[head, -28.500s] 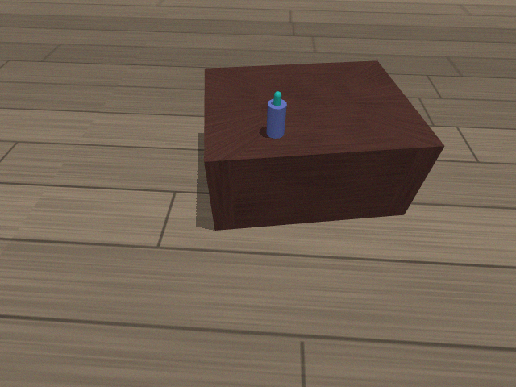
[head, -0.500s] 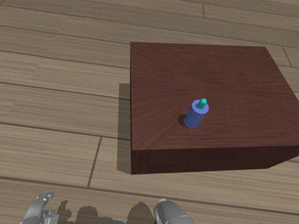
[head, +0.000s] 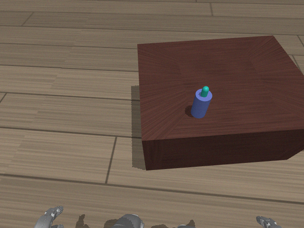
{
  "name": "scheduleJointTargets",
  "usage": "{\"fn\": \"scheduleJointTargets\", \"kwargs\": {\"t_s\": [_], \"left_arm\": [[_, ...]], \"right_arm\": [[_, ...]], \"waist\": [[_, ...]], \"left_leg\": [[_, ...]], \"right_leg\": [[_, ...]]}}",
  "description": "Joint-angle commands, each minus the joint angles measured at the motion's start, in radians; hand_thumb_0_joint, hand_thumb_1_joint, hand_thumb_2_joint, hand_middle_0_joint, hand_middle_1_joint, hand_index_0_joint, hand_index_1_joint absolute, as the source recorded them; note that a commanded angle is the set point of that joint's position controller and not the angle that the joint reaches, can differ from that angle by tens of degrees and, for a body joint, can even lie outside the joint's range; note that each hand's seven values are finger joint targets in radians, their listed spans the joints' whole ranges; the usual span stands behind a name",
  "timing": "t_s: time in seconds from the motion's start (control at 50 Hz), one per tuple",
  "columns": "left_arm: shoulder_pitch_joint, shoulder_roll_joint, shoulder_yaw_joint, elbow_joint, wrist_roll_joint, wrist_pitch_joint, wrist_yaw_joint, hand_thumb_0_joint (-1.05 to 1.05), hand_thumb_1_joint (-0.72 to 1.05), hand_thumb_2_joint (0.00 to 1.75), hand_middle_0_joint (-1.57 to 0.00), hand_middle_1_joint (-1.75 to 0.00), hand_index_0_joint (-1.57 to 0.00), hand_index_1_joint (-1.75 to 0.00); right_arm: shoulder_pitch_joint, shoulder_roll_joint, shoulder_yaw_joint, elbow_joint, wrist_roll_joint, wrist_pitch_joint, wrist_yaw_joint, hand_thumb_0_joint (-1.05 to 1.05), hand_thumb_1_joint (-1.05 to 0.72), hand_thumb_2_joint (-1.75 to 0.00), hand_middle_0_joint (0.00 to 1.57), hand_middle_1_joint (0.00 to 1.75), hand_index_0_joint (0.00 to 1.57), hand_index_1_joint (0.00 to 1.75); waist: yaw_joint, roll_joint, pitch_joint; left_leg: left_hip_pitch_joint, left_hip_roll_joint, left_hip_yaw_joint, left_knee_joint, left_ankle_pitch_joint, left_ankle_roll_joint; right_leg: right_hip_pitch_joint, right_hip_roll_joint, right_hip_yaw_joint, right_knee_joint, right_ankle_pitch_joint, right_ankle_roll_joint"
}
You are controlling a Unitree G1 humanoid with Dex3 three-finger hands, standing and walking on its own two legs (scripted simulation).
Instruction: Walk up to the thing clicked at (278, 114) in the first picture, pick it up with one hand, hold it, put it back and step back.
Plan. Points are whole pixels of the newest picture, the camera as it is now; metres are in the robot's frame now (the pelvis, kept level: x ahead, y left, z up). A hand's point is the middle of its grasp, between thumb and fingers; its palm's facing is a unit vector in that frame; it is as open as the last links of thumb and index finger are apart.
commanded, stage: step back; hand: right
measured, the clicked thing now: (201, 100) +0.66 -0.20 -0.23
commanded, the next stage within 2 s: none
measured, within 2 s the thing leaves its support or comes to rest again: neither
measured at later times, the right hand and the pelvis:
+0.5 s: hand out of the picture -0.01 -0.26 -0.13, palm faces -0.03 +0.89 -0.45, open 7.4 cm; pelvis -0.14 +0.01 +0.00, yaw -2 degrees
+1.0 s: hand out of the picture -0.24 -0.31 -0.17, palm faces -0.11 +0.91 -0.41, open 7.4 cm; pelvis -0.31 -0.05 -0.02, yaw +5 degrees
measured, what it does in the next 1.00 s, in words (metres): walks backwards: left foot, then right foot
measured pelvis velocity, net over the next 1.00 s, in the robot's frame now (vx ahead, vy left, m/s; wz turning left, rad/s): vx -0.31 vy -0.05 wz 0.08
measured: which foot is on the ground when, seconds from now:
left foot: up 0.00-0.12, down 0.14-0.64, up 0.66-0.96, down 0.98-1.00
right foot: down 0.00-0.18, up 0.20-0.58, down 0.60-1.00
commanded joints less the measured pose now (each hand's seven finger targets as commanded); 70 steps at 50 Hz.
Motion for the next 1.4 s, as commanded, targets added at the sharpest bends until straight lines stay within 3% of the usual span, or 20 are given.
{"fn": "scheduleJointTargets", "kwargs": {"t_s": [0.0, 0.12, 0.16, 0.2, 0.26, 0.46, 0.58, 0.62, 0.64, 0.72, 0.84, 0.9, 0.96, 1.0, 1.02, 1.08, 1.26, 1.3, 1.34, 1.38], "left_arm": [[0.007, 0.242, 0.071, -0.107, 0.013, -0.019, 0.022, 0.00, 0.90, 0.90, -0.20, -0.30, -0.20, -0.30], [-0.024, 0.249, 0.064, -0.133, -0.004, 0.009, 0.007, 0.00, 0.90, 0.90, -0.20, -0.30, -0.20, -0.30], [-0.005, 0.182, 0.052, -0.144, -0.012, 0.011, 0.006, 0.00, 0.90, 0.90, -0.20, -0.30, -0.20, -0.30], [-0.054, 0.258, 0.078, -0.127, 0.010, 0.012, 0.025, 0.00, 0.90, 0.90, -0.20, -0.30, -0.20, -0.30], [0.069, 0.232, 0.083, -0.073, -0.014, 0.016, 0.011, 0.00, 0.90, 0.90, -0.20, -0.30, -0.20, -0.30], [0.079, 0.216, 0.069, -0.081, -0.001, 0.003, 0.004, 0.00, 0.90, 0.90, -0.20, -0.30, -0.20, -0.30], [0.254, 0.236, 0.088, 0.029, 0.011, -0.005, -0.013, 0.00, 0.90, 0.90, -0.20, -0.30, -0.20, -0.30], [0.184, 0.376, 0.122, -0.027, 0.022, -0.007, -0.019, 0.00, 0.90, 0.90, -0.20, -0.30, -0.20, -0.30], [0.091, 0.450, 0.128, -0.070, 0.033, -0.006, -0.014, 0.00, 0.90, 0.90, -0.20, -0.30, -0.20, -0.30], [-0.095, 0.261, 0.085, -0.112, 0.019, -0.016, 0.004, 0.00, 0.90, 0.90, -0.20, -0.30, -0.20, -0.30], [0.053, 0.248, 0.089, -0.124, 0.025, -0.012, 0.025, 0.00, 0.90, 0.90, -0.20, -0.30, -0.20, -0.30], [0.034, 0.259, 0.085, -0.138, 0.012, -0.001, 0.028, 0.00, 0.90, 0.90, -0.20, -0.30, -0.20, -0.30], [0.015, 0.227, 0.060, -0.154, -0.001, 0.020, 0.013, 0.00, 0.90, 0.90, -0.20, -0.30, -0.20, -0.30], [-0.051, 0.238, 0.070, -0.174, -0.011, 0.020, 0.017, 0.00, 0.90, 0.90, -0.20, -0.30, -0.20, -0.30], [-0.065, 0.275, 0.082, -0.163, -0.001, 0.024, 0.019, 0.00, 0.90, 0.90, -0.20, -0.30, -0.20, -0.30], [0.030, 0.240, 0.078, -0.098, -0.018, 0.024, 0.005, 0.00, 0.90, 0.90, -0.20, -0.30, -0.20, -0.30], [0.139, 0.194, 0.051, 0.007, -0.005, -0.049, 0.021, 0.00, 0.90, 0.90, -0.20, -0.30, -0.20, -0.30], [0.161, 0.317, 0.081, 0.028, 0.020, -0.058, 0.023, 0.00, 0.90, 0.90, -0.20, -0.30, -0.20, -0.30], [0.013, 0.459, 0.107, -0.036, 0.020, -0.056, 0.027, 0.00, 0.90, 0.90, -0.20, -0.30, -0.20, -0.30], [-0.059, 0.362, 0.080, -0.043, 0.022, -0.063, 0.030, 0.00, 0.90, 0.90, -0.20, -0.30, -0.20, -0.30]], "right_arm": [[0.062, -0.171, -0.044, -0.074, -0.009, -0.027, -0.024, 0.00, -0.90, -0.90, 0.20, 0.30, 0.20, 0.30], [0.141, -0.172, -0.070, -0.047, -0.037, -0.043, -0.013, 0.00, -0.90, -0.90, 0.20, 0.30, 0.20, 0.30], [0.074, -0.326, -0.099, -0.072, -0.060, -0.046, -0.008, 0.00, -0.90, -0.90, 0.20, 0.30, 0.20, 0.30], [0.023, -0.351, -0.108, -0.099, -0.050, -0.050, -0.011, 0.00, -0.90, -0.90, 0.20, 0.30, 0.20, 0.30], [-0.071, -0.226, -0.073, -0.121, -0.052, -0.053, -0.019, 0.00, -0.90, -0.90, 0.20, 0.30, 0.20, 0.30], [0.063, -0.249, -0.096, -0.136, -0.040, -0.042, -0.020, 0.00, -0.90, -0.90, 0.20, 0.30, 0.20, 0.30], [-0.035, -0.265, -0.090, -0.160, -0.032, -0.007, -0.008, 0.00, -0.90, -0.90, 0.20, 0.30, 0.20, 0.30], [-0.049, -0.171, -0.066, -0.189, -0.013, -0.011, -0.015, 0.00, -0.90, -0.90, 0.20, 0.30, 0.20, 0.30], [-0.067, -0.216, -0.087, -0.178, -0.022, -0.008, -0.033, 0.00, -0.90, -0.90, 0.20, 0.30, 0.20, 0.30], [0.087, -0.193, -0.066, -0.091, -0.010, -0.013, -0.020, 0.00, -0.90, -0.90, 0.20, 0.30, 0.20, 0.30], [0.076, -0.158, -0.048, -0.116, -0.026, -0.036, -0.026, 0.00, -0.90, -0.90, 0.20, 0.30, 0.20, 0.30], [0.140, -0.162, -0.054, -0.096, -0.036, -0.046, -0.024, 0.00, -0.90, -0.90, 0.20, 0.30, 0.20, 0.30], [0.192, -0.206, -0.079, -0.062, -0.049, -0.044, -0.021, 0.00, -0.90, -0.90, 0.20, 0.30, 0.20, 0.30], [0.111, -0.394, -0.107, -0.104, -0.050, -0.035, -0.014, 0.00, -0.90, -0.90, 0.20, 0.30, 0.20, 0.30], [0.037, -0.390, -0.111, -0.122, -0.055, -0.046, -0.025, 0.00, -0.90, -0.90, 0.20, 0.30, 0.20, 0.30], [-0.022, -0.247, -0.068, -0.134, -0.061, -0.046, -0.029, 0.00, -0.90, -0.90, 0.20, 0.30, 0.20, 0.30], [0.011, -0.255, -0.071, -0.113, -0.035, 0.011, -0.001, 0.00, -0.90, -0.90, 0.20, 0.30, 0.20, 0.30], [0.000, -0.172, -0.044, -0.138, -0.024, 0.011, 0.004, 0.00, -0.90, -0.90, 0.20, 0.30, 0.20, 0.30], [-0.036, -0.215, -0.075, -0.146, -0.028, 0.018, -0.015, 0.00, -0.90, -0.90, 0.20, 0.30, 0.20, 0.30], [-0.021, -0.244, -0.081, -0.106, -0.022, 0.016, 0.000, 0.00, -0.90, -0.90, 0.20, 0.30, 0.20, 0.30]], "waist": [[0.012, -0.166, -0.235], [-0.039, -0.135, -0.252], [-0.022, 0.224, -0.223], [-0.059, 0.199, -0.158], [0.040, 0.112, -0.126], [-0.060, 0.187, -0.256], [0.019, 0.164, -0.261], [0.037, -0.253, -0.147], [0.062, -0.338, -0.085], [-0.067, -0.165, -0.067], [0.031, -0.208, -0.184], [0.010, -0.201, -0.258], [-0.010, -0.049, -0.263], [-0.051, 0.273, -0.201], [-0.035, 0.238, -0.147], [0.029, 0.109, -0.160], [-0.001, 0.190, -0.308], [0.004, -0.058, -0.270], [0.031, -0.250, -0.146], [-0.020, -0.111, -0.078]], "left_leg": [[-0.051, 0.050, 0.055, -0.173, -0.012, -0.020], [0.221, 0.094, 0.117, -0.697, 0.375, 0.023], [0.323, 0.443, -0.343, -0.772, 0.561, 0.169], [0.089, 0.557, -0.417, -0.784, 0.537, 0.318], [0.181, 0.340, -0.074, -0.707, 0.675, 0.186], [0.418, 0.394, -0.077, -0.626, 0.650, 0.258], [0.069, 0.309, -0.022, -0.551, 0.360, 0.132], [-0.177, 0.018, 0.079, -0.244, -0.020, 0.017], [-0.090, 0.037, 0.026, -0.009, -0.113, -0.007], [-0.068, -0.018, -0.014, 0.124, 0.084, 0.007], [-0.136, 0.057, 0.063, -0.178, -0.021, -0.020], [0.002, 0.105, 0.099, -0.487, 0.080, 0.011], [0.231, 0.162, 0.021, -0.702, 0.430, 0.054], [0.092, 0.537, -0.430, -0.769, 0.539, 0.325], [-0.034, 0.581, -0.467, -0.778, 0.524, 0.359], [0.083, 0.364, -0.089, -0.660, 0.693, 0.245], [0.302, 0.285, 0.019, -0.404, 0.631, 0.174], [-0.068, 0.150, 0.045, -0.260, 0.239, 0.081], [-0.054, 0.103, -0.053, 0.029, -0.092, 0.010], [-0.014, 0.078, -0.079, 0.082, 0.000, 0.023]], "right_leg": [[0.277, -0.221, 0.164, -0.064, 0.542, -0.191], [0.120, -0.157, 0.122, 0.080, 0.296, -0.084], [-0.235, 0.106, 0.017, 0.354, -0.304, 0.003], [-0.149, 0.065, 0.149, 0.660, -0.389, 0.023], [-0.235, 0.108, 0.164, 0.743, -0.228, 0.018], [-0.154, 0.010, 0.069, 0.357, -0.271, 0.089], [0.199, -0.007, -0.055, -0.100, -0.034, 0.002], [0.052, -0.290, 0.399, -0.269, -0.226, -0.130], [-0.192, -0.438, 0.543, -0.339, -0.225, -0.259], [-0.113, -0.196, 0.099, -0.180, 0.124, -0.116], [0.277, -0.260, 0.136, -0.066, 0.382, -0.179], [0.306, -0.275, 0.126, 0.057, 0.499, -0.154], [0.057, -0.179, 0.062, 0.163, 0.214, -0.058], [-0.137, 0.020, -0.014, 0.514, -0.389, 0.026], [-0.087, -0.016, 0.102, 0.666, -0.405, 0.027], [-0.143, 0.064, 0.113, 0.737, -0.281, 0.017], [0.078, 0.018, -0.112, -0.226, 0.018, 0.042], [0.221, -0.138, 0.212, -0.163, 0.052, -0.019], [-0.179, -0.466, 0.554, -0.262, -0.071, -0.262], [-0.199, -0.355, 0.330, -0.204, 0.012, -0.208]]}}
